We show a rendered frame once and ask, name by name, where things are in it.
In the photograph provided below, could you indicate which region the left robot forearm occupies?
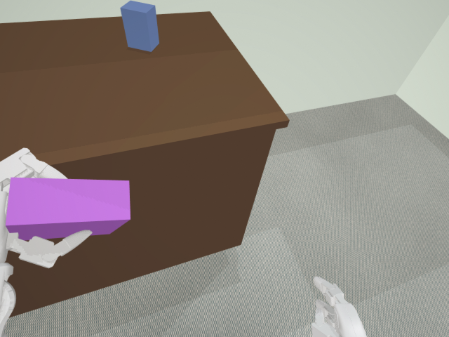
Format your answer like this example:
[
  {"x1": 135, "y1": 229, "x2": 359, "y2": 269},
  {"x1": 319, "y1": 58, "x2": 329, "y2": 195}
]
[{"x1": 0, "y1": 263, "x2": 16, "y2": 337}]

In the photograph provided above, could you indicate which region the right robot hand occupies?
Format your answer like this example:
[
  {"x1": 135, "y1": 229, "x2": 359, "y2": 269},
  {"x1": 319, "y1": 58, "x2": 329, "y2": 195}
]
[{"x1": 311, "y1": 277, "x2": 367, "y2": 337}]

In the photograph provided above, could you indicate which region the left robot hand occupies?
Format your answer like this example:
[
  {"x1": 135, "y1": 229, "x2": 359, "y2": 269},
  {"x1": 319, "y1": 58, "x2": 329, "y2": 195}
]
[{"x1": 0, "y1": 148, "x2": 92, "y2": 268}]

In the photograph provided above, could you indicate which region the sponge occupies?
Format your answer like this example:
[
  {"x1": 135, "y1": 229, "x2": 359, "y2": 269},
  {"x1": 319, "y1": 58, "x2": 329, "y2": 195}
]
[{"x1": 6, "y1": 178, "x2": 130, "y2": 241}]

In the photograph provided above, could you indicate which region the table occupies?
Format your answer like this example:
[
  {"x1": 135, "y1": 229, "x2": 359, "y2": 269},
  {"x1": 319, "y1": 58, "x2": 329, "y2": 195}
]
[{"x1": 0, "y1": 11, "x2": 290, "y2": 317}]

